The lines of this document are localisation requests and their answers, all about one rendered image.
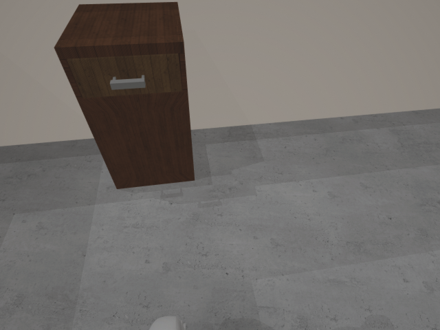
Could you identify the cabinet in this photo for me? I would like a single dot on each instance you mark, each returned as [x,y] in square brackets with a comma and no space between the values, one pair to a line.
[144,139]

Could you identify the drawer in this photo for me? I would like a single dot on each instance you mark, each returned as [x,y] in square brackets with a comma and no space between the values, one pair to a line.
[93,75]

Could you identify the robot left thigh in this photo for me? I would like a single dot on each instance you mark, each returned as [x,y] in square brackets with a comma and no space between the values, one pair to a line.
[168,323]

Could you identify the handle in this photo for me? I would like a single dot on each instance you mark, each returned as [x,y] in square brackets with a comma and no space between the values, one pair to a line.
[128,83]

